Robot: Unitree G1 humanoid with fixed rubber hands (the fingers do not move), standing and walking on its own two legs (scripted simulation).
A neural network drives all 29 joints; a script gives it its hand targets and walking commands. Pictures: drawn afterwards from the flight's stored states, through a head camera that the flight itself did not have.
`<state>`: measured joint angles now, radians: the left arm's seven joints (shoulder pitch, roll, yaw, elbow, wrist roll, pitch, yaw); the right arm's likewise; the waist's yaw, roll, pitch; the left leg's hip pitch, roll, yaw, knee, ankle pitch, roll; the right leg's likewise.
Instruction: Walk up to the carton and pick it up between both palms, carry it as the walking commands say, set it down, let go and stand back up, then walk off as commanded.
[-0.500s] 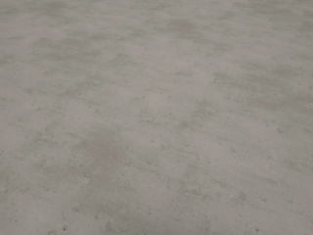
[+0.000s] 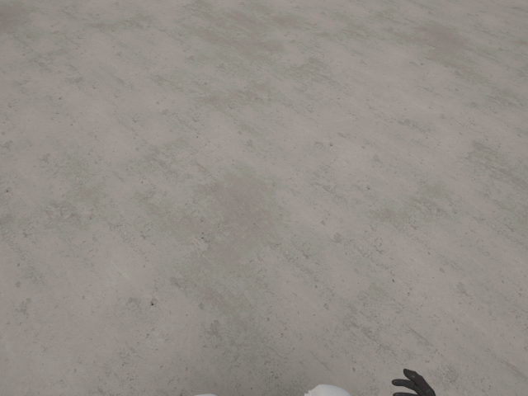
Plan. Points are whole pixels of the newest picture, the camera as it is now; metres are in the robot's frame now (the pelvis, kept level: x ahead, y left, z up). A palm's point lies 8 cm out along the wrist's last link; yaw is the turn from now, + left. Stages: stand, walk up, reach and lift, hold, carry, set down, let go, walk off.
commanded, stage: walk up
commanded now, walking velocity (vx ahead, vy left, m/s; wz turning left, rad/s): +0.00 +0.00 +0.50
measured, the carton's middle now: out of the picture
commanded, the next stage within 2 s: none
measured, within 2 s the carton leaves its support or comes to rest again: neither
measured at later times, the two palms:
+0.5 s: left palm out of the picture +0.02 +0.25 -0.10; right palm out of the picture +0.14 -0.25 -0.12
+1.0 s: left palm out of the picture -0.01 +0.28 -0.10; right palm (373, 355) +0.21 -0.19 -0.14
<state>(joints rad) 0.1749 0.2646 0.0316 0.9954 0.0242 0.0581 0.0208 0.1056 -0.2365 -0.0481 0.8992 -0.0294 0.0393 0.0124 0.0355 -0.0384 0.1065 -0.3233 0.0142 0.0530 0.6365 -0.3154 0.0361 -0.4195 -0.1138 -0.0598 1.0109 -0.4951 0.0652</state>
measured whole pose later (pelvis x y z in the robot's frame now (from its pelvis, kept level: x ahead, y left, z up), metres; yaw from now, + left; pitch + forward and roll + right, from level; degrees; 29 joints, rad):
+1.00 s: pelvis +0.04 +0.00 +0.00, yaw +29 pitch +0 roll +1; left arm 0.15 0.26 0.02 0.89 0.00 0.03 0.03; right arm 0.20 -0.23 -0.06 0.92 -0.02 0.05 -0.01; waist -0.01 0.03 0.08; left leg -0.24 -0.05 -0.07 0.55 -0.30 0.00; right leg -0.30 -0.04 -0.07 0.58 -0.32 0.04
